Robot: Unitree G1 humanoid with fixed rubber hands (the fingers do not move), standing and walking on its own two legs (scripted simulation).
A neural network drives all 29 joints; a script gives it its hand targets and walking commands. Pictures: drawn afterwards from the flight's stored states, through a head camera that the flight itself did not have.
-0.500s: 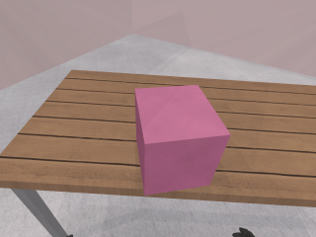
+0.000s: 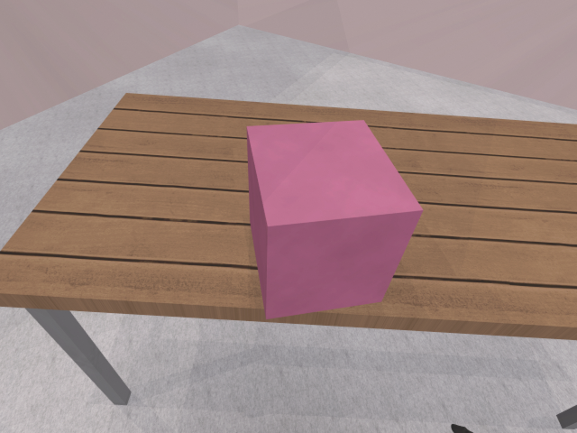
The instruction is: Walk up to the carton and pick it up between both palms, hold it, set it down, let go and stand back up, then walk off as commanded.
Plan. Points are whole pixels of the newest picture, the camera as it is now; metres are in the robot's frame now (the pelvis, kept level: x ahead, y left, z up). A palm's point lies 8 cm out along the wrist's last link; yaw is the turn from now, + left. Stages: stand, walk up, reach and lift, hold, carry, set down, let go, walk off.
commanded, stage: walk off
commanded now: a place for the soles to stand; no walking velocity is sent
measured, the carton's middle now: (316, 216) +0.46 +0.00 +0.04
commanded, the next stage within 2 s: none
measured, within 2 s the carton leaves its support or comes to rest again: neither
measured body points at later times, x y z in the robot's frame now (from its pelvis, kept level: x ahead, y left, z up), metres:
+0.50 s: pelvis -0.13 +0.10 -0.02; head -0.11 +0.18 +0.42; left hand -0.08 +0.39 -0.18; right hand -0.03 -0.18 -0.10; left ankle -0.14 +0.11 -0.73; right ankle -0.06 -0.08 -0.68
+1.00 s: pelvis -0.26 +0.24 -0.05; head -0.20 +0.32 +0.39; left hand -0.19 +0.55 -0.22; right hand -0.12 -0.05 -0.11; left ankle -0.25 +0.34 -0.73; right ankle -0.18 +0.02 -0.71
